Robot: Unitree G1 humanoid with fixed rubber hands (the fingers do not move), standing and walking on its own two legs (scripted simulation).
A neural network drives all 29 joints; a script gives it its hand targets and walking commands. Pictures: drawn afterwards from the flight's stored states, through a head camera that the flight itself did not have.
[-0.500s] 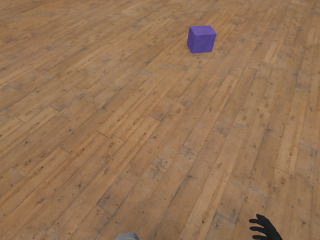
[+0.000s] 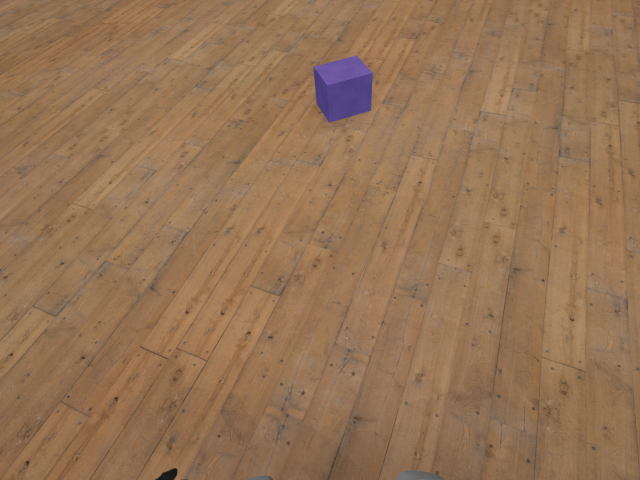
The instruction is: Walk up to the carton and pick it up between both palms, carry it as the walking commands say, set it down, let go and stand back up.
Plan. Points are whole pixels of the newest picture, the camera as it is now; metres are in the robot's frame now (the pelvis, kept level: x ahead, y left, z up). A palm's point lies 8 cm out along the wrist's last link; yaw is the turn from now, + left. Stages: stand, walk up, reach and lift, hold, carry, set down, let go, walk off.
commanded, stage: walk up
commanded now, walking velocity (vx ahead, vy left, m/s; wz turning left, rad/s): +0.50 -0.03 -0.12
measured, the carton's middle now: (342, 89) +1.91 -0.18 -0.66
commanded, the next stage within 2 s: none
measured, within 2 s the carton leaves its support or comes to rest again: neither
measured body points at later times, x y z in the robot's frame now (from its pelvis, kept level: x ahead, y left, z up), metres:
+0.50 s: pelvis +0.26 +0.03 +0.00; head +0.29 +0.05 +0.44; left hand +0.20 +0.27 -0.16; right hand +0.38 -0.22 -0.13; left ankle +0.32 +0.12 -0.73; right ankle +0.12 -0.11 -0.64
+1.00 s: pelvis +0.48 -0.08 +0.00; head +0.51 -0.10 +0.45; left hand +0.62 +0.16 -0.12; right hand +0.42 -0.32 -0.16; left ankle +0.37 +0.09 -0.66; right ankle +0.54 -0.18 -0.73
